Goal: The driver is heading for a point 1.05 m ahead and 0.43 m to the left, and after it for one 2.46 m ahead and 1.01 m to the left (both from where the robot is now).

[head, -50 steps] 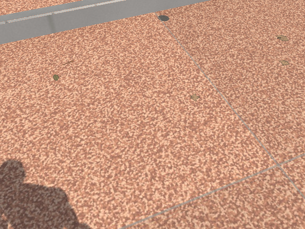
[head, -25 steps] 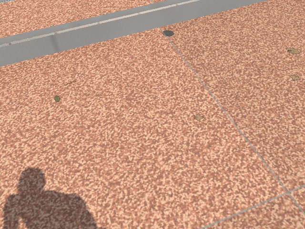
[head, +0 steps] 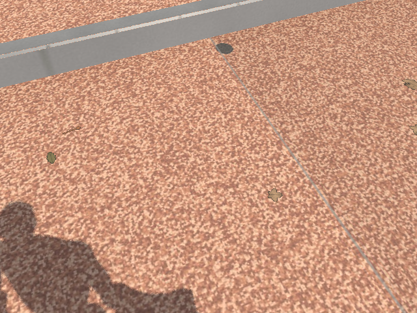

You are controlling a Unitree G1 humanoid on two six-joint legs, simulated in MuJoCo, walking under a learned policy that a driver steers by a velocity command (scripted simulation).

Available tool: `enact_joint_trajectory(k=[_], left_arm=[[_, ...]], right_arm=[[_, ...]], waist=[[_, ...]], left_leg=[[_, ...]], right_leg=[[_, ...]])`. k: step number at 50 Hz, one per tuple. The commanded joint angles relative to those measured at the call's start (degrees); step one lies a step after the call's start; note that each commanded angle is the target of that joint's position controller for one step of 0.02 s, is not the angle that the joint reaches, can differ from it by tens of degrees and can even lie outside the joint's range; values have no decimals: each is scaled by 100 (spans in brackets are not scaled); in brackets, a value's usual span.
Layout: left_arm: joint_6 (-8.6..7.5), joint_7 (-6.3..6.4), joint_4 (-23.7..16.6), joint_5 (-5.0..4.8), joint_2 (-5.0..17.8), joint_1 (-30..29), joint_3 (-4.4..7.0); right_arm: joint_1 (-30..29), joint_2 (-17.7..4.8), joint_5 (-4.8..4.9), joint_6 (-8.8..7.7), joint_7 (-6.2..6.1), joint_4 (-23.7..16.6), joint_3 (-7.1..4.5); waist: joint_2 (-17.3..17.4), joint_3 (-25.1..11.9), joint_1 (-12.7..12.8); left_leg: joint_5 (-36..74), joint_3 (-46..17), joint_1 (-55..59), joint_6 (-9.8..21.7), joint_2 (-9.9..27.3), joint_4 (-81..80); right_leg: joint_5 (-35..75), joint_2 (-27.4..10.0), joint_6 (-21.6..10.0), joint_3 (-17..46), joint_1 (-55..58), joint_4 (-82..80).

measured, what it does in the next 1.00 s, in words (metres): walks ahead, turning left: right foot, then left foot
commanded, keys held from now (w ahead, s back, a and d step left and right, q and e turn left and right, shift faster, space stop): w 0.02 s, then w+q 0.98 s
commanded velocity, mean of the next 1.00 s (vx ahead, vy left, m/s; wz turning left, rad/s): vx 0.50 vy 0.00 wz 0.45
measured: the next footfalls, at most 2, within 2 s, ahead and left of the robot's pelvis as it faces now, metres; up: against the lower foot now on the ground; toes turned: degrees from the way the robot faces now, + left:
right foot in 0.38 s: +0.40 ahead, -0.14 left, +0.00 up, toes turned +9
left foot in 0.92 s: +0.58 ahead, +0.20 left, +0.00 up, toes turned +31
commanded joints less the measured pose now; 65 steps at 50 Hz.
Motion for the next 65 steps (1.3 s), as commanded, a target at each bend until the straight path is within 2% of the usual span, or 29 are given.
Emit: enact_joint_trajectory(k=[1,6,9,13,16,17,18,19,20,21,22,23,25,28,35,40,43,44,45,46,47,48,49,50,51,52,57,61,65], left_arm=[[71,53,-220,20,278,485,124],[80,79,-766,171,397,-801,172],[12,14,-951,134,315,-1489,133],[-59,-100,-1188,52,368,-2141,98],[-146,-152,-1243,28,663,-1979,183],[-170,-146,-1176,28,774,-1646,238],[-193,-110,-977,54,1000,-888,360],[-211,-60,-846,158,1380,136,467],[-134,-66,-741,234,1820,574,569],[-127,-90,-807,212,1284,502,426],[-129,-88,-912,178,836,103,303],[-116,-96,-951,178,694,-251,248],[-102,-107,-913,241,490,-637,191],[-147,-87,-791,219,590,-610,257],[-69,31,-686,204,934,-370,380],[95,47,-574,88,1132,69,448],[210,65,-611,18,1350,-16,505],[261,79,-636,0,1428,-71,524],[301,93,-675,-26,1422,-174,507],[272,110,-780,91,1236,-130,430],[101,36,-1145,292,348,295,161],[-163,-43,-1253,53,724,-246,188],[-270,-82,-1424,-148,947,-769,249],[-318,-55,-1392,-70,900,-771,226],[-303,-11,-1304,89,938,-704,267],[-227,-10,-1277,141,1004,-562,317],[30,38,-1549,286,684,-916,262],[46,-57,-1769,216,513,-1570,168],[60,-121,-1932,184,793,-1741,258]], right_arm=[[83,-411,-21,-119,9,-137,-63],[659,-781,32,-49,-206,20,-143],[944,-874,82,9,-279,51,-172],[1378,-866,158,87,-316,162,-196],[1315,-977,166,170,-372,117,-269],[1227,-975,159,197,-377,73,-280],[1150,-836,131,207,-368,1,-234],[1050,-508,42,208,-347,-205,-118],[1735,104,133,113,-344,-387,34],[1777,-402,266,66,-339,-328,-54],[1345,-806,313,71,-347,-408,-164],[1066,-798,271,99,-365,-447,-186],[913,-644,193,189,-354,-511,-251],[820,-364,207,366,-297,-679,-235],[-248,-296,145,369,-124,-1141,-172],[-1094,-293,151,371,45,-1565,-116],[-916,-516,149,399,101,-1686,-219],[-441,-688,161,411,95,-1601,-320],[458,-957,177,415,56,-1363,-489],[1443,-1465,174,468,-71,-1103,-715],[1248,-2110,197,422,-109,-1127,-778],[1485,-1706,114,333,-77,-1310,-625],[1320,-1354,69,252,-49,-1228,-522],[974,-1156,113,210,-54,-1268,-461],[508,-959,110,206,-64,-1363,-400],[238,-821,49,200,-84,-1472,-341],[303,-1156,47,212,-279,-1464,-426],[611,-1151,126,411,-399,-1399,-445],[712,-1068,129,535,-469,-1398,-428]], waist=[[415,-372,188],[292,88,-15],[372,113,-220],[494,141,-418],[669,12,-184],[731,-144,22],[654,-609,373],[161,-1535,774],[-1543,-2245,442],[-1480,-2287,484],[-925,-1502,499],[-473,-1037,377],[-454,-529,100],[-406,-298,-19],[-157,34,216],[-136,309,468],[-378,16,173],[-449,-299,-129],[-346,-759,-642],[184,-1288,-1036],[1684,-1659,-280],[1045,-2340,-656],[751,-1571,-703],[402,-1133,-456],[219,-834,-189],[303,-722,25],[295,-405,161],[658,-592,-159],[803,-643,-159]], left_leg=[[497,-1736,677,1016,1587,-1694],[568,-1513,670,1038,1431,-1977],[626,-1251,680,813,1205,-1851],[433,-1492,1100,745,1364,-1454],[484,-1853,1456,591,1590,-959],[818,-1871,1444,514,1537,-623],[1281,-1701,1252,361,1219,206],[522,-1367,376,154,769,1897],[-2215,-742,-1820,-211,-81,3856],[-2585,-1323,-2464,-192,244,4820],[-2105,-1332,-2719,-149,498,5022],[-1601,-1187,-2520,-166,759,4907],[-1057,-1184,-2057,-174,1059,4423],[-712,-1069,-1969,-225,1177,4110],[841,-771,-2176,-301,1108,2221],[515,-325,-2266,-127,954,1399],[-285,94,-1527,167,530,1231],[-490,259,-851,309,269,1177],[-144,340,426,515,-19,770],[-63,-631,2250,826,429,619],[-872,-3881,3931,1803,1873,67],[-1368,-5233,4208,2014,2275,-778],[-803,-4415,3802,1723,2143,-869],[-302,-3661,2984,1518,1889,-820],[229,-3094,2126,1354,1656,-853],[656,-2776,1536,1289,1509,-978],[3174,-1759,394,1155,1066,-946],[2695,-1562,261,665,695,-561],[1911,-2370,836,513,906,27]], right_leg=[[359,-570,0,237,-730,-224],[1631,-560,352,97,-1555,-2038],[2465,-230,434,-54,-1179,-3322],[2473,-8,454,-25,-920,-4042],[1949,56,331,75,-437,-4394],[1728,111,249,1,44,-4482],[1601,106,78,-32,1085,-4551],[1352,-814,-287,820,2711,-4369],[443,-2175,-1072,3306,4608,-4879],[-364,-2207,-1138,4090,4509,-5266],[-258,-1986,-863,3095,3819,-5315],[341,-1732,-694,2240,3017,-5418],[1116,-1335,-563,1240,1990,-5775],[1700,-1258,-686,484,1601,-6145],[2237,-1164,-606,-772,1865,-6344],[2513,-1386,-487,-1181,2626,-6071],[4668,-1441,-321,-1452,2918,-5201],[5565,-1385,-256,-1555,2884,-4453],[5733,-1185,-92,-1724,2486,-3282],[4145,-958,211,-1736,1055,-1536],[-1203,203,536,-1202,-1535,410],[-1533,349,437,158,-2166,1042],[-969,113,305,195,-2674,980],[-459,-138,218,198,-2470,503],[-145,-327,251,213,-2010,2],[50,-449,283,259,-1563,-292],[867,-122,688,-51,-1037,-1733],[2346,398,660,-148,-390,-3367],[2028,528,551,174,-293,-4081]])
Velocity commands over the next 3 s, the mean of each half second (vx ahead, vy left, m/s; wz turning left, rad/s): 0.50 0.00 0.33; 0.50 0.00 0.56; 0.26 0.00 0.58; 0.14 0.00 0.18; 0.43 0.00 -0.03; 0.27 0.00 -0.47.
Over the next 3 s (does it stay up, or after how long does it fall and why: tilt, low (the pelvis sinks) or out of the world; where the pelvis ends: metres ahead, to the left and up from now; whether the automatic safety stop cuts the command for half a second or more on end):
stays up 1.01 0.53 -0.01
